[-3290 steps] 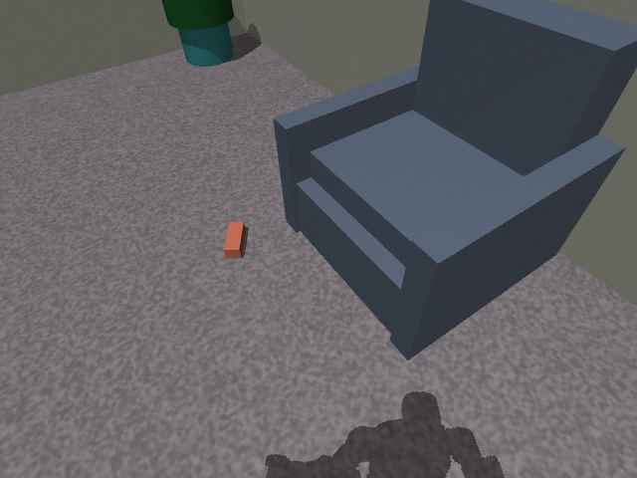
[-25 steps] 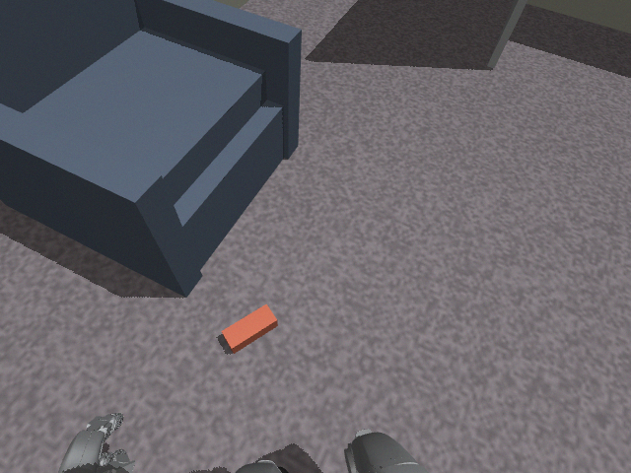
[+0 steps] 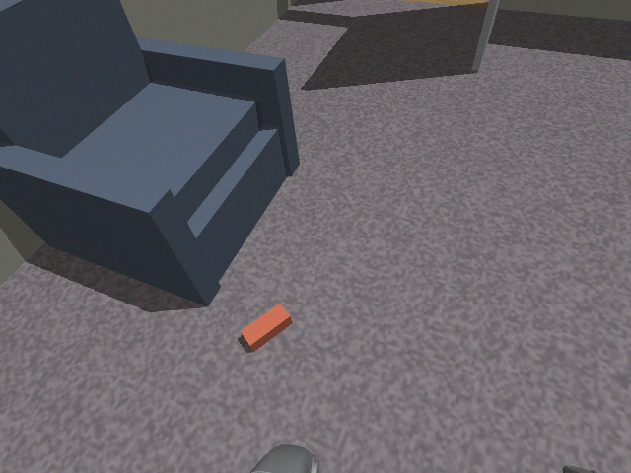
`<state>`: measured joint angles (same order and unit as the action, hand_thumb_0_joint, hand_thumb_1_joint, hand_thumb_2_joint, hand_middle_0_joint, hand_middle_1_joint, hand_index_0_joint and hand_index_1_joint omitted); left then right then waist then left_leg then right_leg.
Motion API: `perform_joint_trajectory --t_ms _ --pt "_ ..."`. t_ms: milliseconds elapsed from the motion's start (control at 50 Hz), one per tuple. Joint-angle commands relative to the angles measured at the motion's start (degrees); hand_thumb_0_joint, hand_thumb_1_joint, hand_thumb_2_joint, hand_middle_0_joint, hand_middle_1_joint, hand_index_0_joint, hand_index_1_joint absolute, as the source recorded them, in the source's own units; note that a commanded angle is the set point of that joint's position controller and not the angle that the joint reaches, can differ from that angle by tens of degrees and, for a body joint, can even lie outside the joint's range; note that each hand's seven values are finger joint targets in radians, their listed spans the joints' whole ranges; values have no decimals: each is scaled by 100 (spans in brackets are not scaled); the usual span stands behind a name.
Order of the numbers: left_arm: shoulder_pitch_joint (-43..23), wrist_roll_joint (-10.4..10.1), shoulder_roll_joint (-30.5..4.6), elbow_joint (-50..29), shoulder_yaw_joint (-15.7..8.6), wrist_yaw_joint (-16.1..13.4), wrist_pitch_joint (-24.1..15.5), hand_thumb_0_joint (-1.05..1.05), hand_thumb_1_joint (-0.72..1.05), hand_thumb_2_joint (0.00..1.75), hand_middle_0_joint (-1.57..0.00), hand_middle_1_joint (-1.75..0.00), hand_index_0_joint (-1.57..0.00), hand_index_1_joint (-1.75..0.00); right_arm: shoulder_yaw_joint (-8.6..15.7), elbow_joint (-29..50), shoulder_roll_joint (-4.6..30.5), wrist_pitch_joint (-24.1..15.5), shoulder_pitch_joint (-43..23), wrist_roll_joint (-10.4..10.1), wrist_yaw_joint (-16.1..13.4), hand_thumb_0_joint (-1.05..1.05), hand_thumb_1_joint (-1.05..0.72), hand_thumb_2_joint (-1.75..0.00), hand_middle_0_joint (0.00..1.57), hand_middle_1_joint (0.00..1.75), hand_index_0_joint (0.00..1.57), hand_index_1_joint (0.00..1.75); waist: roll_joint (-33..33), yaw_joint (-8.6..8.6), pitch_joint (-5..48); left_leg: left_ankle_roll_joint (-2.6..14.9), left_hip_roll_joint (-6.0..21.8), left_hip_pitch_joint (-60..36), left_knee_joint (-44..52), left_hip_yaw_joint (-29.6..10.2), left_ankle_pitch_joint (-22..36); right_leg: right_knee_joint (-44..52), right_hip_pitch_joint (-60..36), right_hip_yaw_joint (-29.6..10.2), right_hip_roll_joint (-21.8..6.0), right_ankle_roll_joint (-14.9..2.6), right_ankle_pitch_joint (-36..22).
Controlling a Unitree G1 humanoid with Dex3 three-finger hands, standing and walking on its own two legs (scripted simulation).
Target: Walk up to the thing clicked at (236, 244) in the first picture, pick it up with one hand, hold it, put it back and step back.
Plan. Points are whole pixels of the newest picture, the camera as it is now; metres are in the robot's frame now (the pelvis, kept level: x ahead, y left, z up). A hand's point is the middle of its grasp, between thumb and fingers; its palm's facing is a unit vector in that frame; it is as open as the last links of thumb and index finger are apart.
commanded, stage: step back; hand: left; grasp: from above
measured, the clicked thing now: (266, 327) +0.64 +0.28 -0.74
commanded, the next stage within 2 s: none
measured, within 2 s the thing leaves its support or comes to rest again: neither
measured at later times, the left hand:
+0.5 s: hand out of the picture -0.06 +0.27 -0.15, palm faces +0.11 -0.93 -0.36, open 7.4 cm
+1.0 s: hand out of the picture -0.22 +0.23 -0.15, palm faces +0.11 -0.89 -0.44, open 7.4 cm
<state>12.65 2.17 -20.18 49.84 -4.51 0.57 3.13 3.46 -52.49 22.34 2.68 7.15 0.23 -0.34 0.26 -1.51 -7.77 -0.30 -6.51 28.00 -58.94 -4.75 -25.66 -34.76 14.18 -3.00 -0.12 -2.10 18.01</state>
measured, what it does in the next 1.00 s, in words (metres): walks backwards: left foot, then right foot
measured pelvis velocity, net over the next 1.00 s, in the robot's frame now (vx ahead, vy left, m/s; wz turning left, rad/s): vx -0.32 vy -0.06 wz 0.15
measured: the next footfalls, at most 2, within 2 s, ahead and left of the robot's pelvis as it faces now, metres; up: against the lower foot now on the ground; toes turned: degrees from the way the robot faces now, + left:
left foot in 0.26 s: -0.08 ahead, +0.12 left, +0.00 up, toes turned +5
right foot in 0.64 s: -0.18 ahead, -0.17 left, +0.00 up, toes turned +6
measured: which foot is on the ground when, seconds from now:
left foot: up 0.00-0.24, down 0.26-0.66, up 0.68-0.98, down 1.00-1.00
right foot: down 0.00-0.28, up 0.30-0.62, down 0.64-1.00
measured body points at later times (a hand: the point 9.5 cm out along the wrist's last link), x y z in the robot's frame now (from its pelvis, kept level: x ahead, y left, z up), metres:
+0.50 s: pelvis -0.15 -0.01 +0.00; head -0.09 +0.02 +0.44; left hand -0.06 +0.32 -0.13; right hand -0.01 -0.31 -0.10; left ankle -0.12 +0.12 -0.73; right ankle -0.18 -0.17 -0.65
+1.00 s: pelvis -0.32 -0.06 -0.02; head -0.26 -0.06 +0.42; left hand -0.23 +0.28 -0.12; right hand -0.20 -0.36 -0.15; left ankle -0.35 +0.06 -0.74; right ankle -0.22 -0.17 -0.73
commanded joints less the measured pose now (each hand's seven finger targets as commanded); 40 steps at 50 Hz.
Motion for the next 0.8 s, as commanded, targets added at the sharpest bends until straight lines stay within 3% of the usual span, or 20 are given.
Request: perform_joint_trajectory --t_ms 0,60,120,160,220,240,260,280,300,360,380,500,580,620,640,660,680,700,740,780 --pt "-937 37 -1342 -922 -413 -159 -216 0 90 90 -20 -30 -20 -30 180 338 1034 -175 508 -19 -156 0 -90 -90 20 30 20 30 -795 261 563 -92 -164 -76 -804 -314 69 1303 40 -738 -961 -734 -1908" --pt "-299 41 -1189 -896 -379 -205 -190 0 90 90 -20 -30 -20 -30 131 504 988 -232 291 -5 -189 0 -90 -90 20 30 20 30 -801 -109 873 -179 106 368 245 -169 -344 934 -1361 -824 -1182 -949 -2526" --pt "-208 31 -1312 -960 -408 -252 -147 0 90 90 -20 -30 -20 -30 141 620 933 -266 366 57 -210 0 -90 -90 20 30 20 30 -1097 -165 1234 -103 537 48 1318 -15 -528 595 -1830 -1052 -1603 -1132 -3297" --pt "-222 -21 -1370 -992 -385 -225 -98 0 90 90 -20 -30 -20 -30 173 528 946 -282 577 67 -191 0 -90 -90 20 30 20 30 -1144 -133 1336 -43 504 -516 2069 246 -187 358 -1571 -866 -1439 -991 -3382" --pt "-575 -99 -1398 -1136 -315 -168 7 0 90 90 -20 -30 -20 -30 279 315 1084 -291 1091 114 -164 0 -90 -90 20 30 20 30 -645 237 1404 140 607 -1705 3682 358 1797 -75 -574 -541 -1117 -468 -2229" --pt "-564 -114 -1233 -1188 -271 -148 14 0 90 90 -20 -30 -20 -30 384 369 1407 -294 1003 183 -156 0 -90 -90 20 30 20 30 170 210 1411 432 1414 -2097 3684 -761 2261 -531 269 -271 -652 -172 -1191" --pt "-619 -146 -1049 -1218 -248 -150 5 0 90 90 -20 -30 -20 -30 458 475 1845 -280 695 239 -127 0 -90 -90 20 30 20 30 1151 142 1169 978 2417 -2223 3900 -1995 2942 -1376 1274 301 233 68 643" --pt "-985 -86 -1256 -1281 -365 -221 0 0 90 90 -20 -30 -20 -30 512 645 2181 -273 501 226 -106 0 -90 -90 20 30 20 30 1438 497 984 1798 3082 -1219 4018 -2557 3123 -2509 1065 -239 361 174 1968" --pt "-1103 -33 -1419 -1173 -411 -222 8 0 90 90 -20 -30 -20 -30 497 672 2027 -324 226 230 -162 0 -90 -90 20 30 20 30 1186 419 645 1936 3208 -664 4082 -2671 3129 -3382 890 -704 256 151 1889" --pt "-356 -184 -1182 -867 -386 -167 12 0 90 90 -20 -30 -20 -30 273 801 1373 -327 -229 225 -203 0 -90 -90 20 30 20 30 485 -101 702 1251 2047 -1456 3435 -738 4080 -3852 1475 -803 635 81 1120" --pt "-329 -157 -1214 -829 -405 -157 10 0 90 90 -20 -30 -20 -30 281 780 1322 -330 -90 196 -195 0 -90 -90 20 30 20 30 492 -46 711 1149 1920 -1571 3420 -682 3800 -3834 1492 -747 679 91 1017" --pt "-327 -114 -1108 -829 -324 -176 -122 0 90 90 -20 -30 -20 -30 326 816 1337 -270 263 152 -194 0 -90 -90 20 30 20 30 975 286 1075 1532 2218 -2720 2955 -721 4034 -1876 1358 -373 187 443 1259" --pt "110 -94 -1077 -464 -297 -145 -213 0 90 90 -20 -30 -20 -30 344 919 1504 -121 7 128 -136 0 -90 -90 20 30 20 30 1164 160 1425 1162 1905 -2167 2480 -470 3376 578 103 211 145 279 97" --pt "508 -12 -1311 -239 -346 -148 -268 0 90 90 -20 -30 -20 -30 281 979 1342 -54 -248 20 -100 0 -90 -90 20 30 20 30 750 -83 1520 704 1596 -1148 2071 -307 2295 1084 -765 -74 -49 49 -821" --pt "509 59 -1774 -288 -459 -141 -282 0 90 90 -20 -30 -20 -30 208 1097 1064 -48 -294 0 -96 0 -90 -90 20 30 20 30 -613 -88 1270 306 811 26 1255 -92 867 1220 -770 -1695 -1007 -290 -697" --pt "-73 48 -2458 -522 -596 -128 -216 0 90 90 -20 -30 -20 -30 247 1144 1014 -26 -437 -16 -199 0 -90 -90 20 30 20 30 -1861 -265 913 40 117 49 -53 -17 -939 1780 628 -2910 -2205 -1359 -453" --pt "-559 37 -2468 -744 -578 -162 -233 0 90 90 -20 -30 -20 -30 364 1027 1268 -3 -299 -10 -232 0 -90 -90 20 30 20 30 -1845 -135 439 -18 411 -417 -898 -537 -1043 2046 1736 -3286 -2509 -1571 -287" --pt "-864 46 -2167 -807 -493 -177 -238 0 90 90 -20 -30 -20 -30 360 856 1371 -9 -58 -14 -178 0 -90 -90 20 30 20 30 -1468 97 352 50 399 -620 -1036 -656 -726 1930 1801 -2659 -2244 -1352 -363" --pt "-1009 14 -1548 -832 -377 -201 -253 0 90 90 -20 -30 -20 -30 252 661 1178 -58 148 -69 -138 0 -90 -90 20 30 20 30 -761 260 466 41 -21 -91 -1025 -499 -203 1053 664 -1019 -1217 -859 -1852" --pt "-547 42 -1528 -731 -408 -217 -249 0 90 90 -20 -30 -20 -30 146 702 975 -138 137 -24 -190 0 -90 -90 20 30 20 30 -937 0 795 -48 -43 57 -870 -343 -206 664 -35 -826 -1002 -783 -2570"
